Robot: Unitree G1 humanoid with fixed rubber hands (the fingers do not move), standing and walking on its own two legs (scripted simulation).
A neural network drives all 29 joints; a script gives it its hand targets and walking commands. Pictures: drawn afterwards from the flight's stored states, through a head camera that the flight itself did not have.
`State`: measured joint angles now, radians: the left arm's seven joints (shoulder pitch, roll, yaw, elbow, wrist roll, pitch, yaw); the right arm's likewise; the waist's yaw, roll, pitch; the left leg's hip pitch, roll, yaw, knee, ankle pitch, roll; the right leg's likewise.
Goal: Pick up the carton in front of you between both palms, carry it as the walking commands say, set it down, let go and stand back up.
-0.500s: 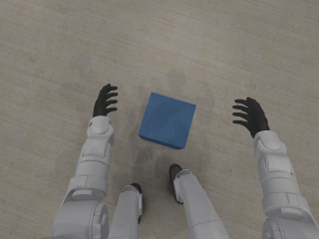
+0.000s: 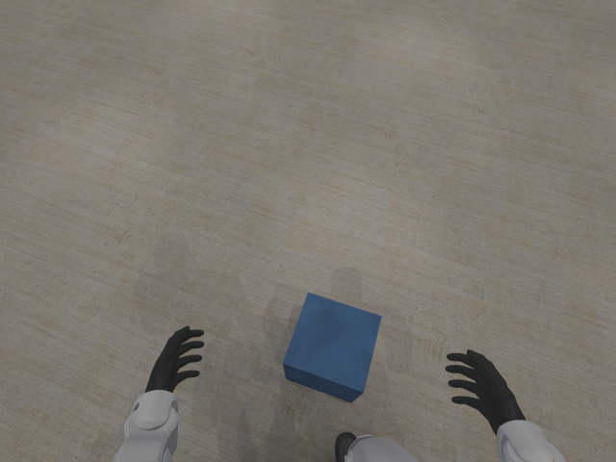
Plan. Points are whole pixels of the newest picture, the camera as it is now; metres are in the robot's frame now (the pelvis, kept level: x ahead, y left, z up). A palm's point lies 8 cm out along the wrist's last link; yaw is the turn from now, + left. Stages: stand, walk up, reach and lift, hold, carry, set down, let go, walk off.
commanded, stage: let go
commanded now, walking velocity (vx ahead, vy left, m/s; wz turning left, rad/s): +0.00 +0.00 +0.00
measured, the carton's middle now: (330, 349) +0.37 -0.08 -0.64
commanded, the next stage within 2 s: stand in 0.58 s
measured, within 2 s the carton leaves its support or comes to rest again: neither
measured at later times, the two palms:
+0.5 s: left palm (119, 432) +0.17 +0.25 -0.06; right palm (494, 399) +0.17 -0.22 -0.06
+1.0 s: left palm out of the picture +0.11 +0.29 -0.08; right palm (532, 421) +0.14 -0.29 -0.10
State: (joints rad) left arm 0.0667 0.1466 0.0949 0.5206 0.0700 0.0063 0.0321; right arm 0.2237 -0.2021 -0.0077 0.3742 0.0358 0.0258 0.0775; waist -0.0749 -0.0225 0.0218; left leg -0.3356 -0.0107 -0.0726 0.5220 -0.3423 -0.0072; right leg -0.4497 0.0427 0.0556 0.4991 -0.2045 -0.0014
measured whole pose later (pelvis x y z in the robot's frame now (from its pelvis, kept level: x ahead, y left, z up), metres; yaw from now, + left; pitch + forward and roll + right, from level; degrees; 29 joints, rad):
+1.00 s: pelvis +0.01 -0.01 +0.00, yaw +2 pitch +0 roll +0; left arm 0.19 0.32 0.05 0.80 0.04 0.01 0.02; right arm 0.22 -0.36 -0.02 0.72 -0.04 0.01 -0.03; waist 0.01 0.06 0.02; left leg -0.13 -0.01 -0.10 0.50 -0.37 -0.02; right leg -0.25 0.03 0.01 0.53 -0.28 -0.02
